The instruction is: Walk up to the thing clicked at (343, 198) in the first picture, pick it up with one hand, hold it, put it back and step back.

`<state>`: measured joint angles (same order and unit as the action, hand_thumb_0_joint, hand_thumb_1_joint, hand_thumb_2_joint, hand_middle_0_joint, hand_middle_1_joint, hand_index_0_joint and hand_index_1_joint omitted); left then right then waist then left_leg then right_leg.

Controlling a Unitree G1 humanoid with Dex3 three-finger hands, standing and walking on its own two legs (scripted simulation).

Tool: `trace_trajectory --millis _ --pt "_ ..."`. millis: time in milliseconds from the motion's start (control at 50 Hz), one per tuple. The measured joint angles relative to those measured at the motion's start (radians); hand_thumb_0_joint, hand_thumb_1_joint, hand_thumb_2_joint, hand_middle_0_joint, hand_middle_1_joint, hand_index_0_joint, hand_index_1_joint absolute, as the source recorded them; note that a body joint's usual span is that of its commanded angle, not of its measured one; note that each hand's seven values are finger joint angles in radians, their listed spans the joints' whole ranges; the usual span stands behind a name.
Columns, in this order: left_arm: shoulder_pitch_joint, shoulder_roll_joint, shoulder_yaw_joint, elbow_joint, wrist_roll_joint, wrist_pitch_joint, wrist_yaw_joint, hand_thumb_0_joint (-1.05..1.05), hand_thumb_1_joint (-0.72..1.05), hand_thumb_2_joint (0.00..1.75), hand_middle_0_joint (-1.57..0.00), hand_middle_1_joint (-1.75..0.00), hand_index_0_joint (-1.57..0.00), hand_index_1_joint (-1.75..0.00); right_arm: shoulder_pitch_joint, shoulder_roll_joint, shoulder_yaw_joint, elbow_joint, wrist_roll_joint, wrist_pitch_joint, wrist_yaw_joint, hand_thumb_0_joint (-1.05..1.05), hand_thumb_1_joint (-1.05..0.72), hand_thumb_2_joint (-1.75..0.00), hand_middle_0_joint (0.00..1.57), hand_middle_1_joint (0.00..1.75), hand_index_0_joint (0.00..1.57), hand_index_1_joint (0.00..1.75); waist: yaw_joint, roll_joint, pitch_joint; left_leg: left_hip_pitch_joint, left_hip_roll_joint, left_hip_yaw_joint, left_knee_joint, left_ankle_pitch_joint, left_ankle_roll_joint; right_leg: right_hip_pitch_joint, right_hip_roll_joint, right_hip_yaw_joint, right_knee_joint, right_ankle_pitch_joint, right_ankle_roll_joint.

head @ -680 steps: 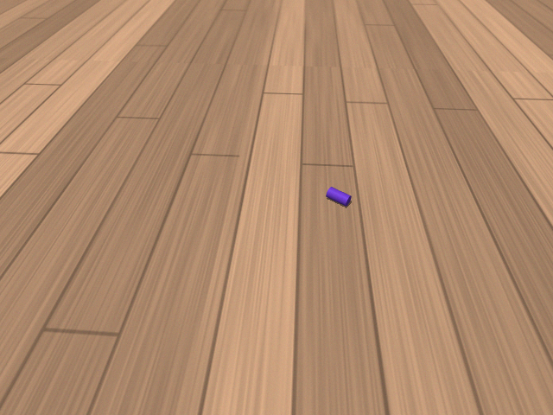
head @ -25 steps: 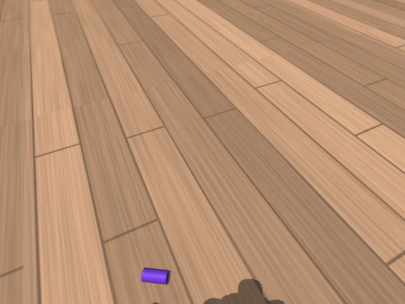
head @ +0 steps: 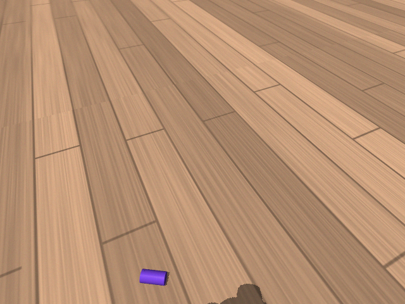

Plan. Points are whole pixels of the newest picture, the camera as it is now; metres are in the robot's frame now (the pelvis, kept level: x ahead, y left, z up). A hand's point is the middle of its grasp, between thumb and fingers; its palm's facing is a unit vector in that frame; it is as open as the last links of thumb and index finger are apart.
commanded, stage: stand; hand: left
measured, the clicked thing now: (153, 277) +0.40 +0.25 -0.75
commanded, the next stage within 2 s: rise first in 1.88 s
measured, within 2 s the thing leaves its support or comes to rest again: neither
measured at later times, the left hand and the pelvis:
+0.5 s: hand out of the picture +0.10 +0.26 -0.15, palm faces -0.03 -0.94 -0.34, open 7.4 cm; pelvis +0.02 +0.00 +0.00, yaw +0 degrees
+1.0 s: hand out of the picture +0.10 +0.26 -0.15, palm faces -0.02 -0.94 -0.35, open 7.4 cm; pelvis +0.02 +0.00 +0.00, yaw +0 degrees
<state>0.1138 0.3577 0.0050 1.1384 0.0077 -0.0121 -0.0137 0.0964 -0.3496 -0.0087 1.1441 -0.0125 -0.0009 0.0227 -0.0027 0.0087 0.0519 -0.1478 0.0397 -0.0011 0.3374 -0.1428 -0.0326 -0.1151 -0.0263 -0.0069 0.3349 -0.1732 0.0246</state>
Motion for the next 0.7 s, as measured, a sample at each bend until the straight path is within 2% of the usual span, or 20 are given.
trace_trajectory --millis 700 --pt "-0.009 -0.003 -0.002 -0.018 -0.001 0.001 0.004 0.01 0.9 0.9 -0.2 -0.3 -0.2 -0.3 -0.01 -0.002 0.01 -0.01 0.004 -0.004 -0.01 0.01 -0.91 -0.9 0.2 0.3 0.2 0.3 0.002 -0.004 -0.002 0.025 -0.005 0.005 -0.008 -0.029 0.004 0.027 -0.006 0.003 -0.015 -0.024 0.005"
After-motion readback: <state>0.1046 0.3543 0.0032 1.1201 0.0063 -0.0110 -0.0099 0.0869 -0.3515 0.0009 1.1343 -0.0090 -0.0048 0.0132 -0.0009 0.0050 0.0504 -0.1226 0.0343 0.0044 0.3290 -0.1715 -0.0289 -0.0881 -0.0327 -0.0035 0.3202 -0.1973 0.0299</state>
